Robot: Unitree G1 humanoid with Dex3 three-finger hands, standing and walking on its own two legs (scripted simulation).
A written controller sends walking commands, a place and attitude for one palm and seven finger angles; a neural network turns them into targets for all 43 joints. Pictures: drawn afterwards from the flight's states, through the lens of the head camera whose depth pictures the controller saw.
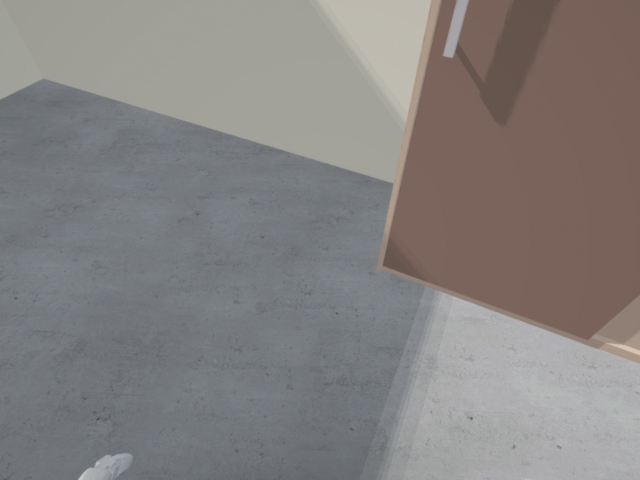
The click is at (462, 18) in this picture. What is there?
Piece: wardrobe's sliding door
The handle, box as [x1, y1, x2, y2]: [443, 0, 468, 57]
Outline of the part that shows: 468,0 456,1 443,55 452,57 454,53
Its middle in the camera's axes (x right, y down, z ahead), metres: +0.29 -0.52 +0.74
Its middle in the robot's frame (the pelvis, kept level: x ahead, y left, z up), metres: +0.95 -0.24 +0.27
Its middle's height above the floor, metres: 1.04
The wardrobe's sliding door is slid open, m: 0.00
